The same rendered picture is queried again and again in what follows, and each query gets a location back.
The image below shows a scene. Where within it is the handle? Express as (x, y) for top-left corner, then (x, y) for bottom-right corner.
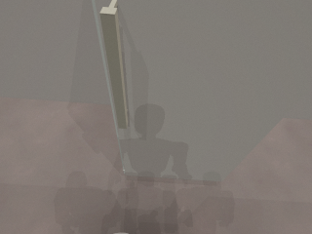
(99, 0), (128, 129)

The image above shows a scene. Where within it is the fridge door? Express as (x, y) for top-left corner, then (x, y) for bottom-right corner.
(95, 0), (312, 182)

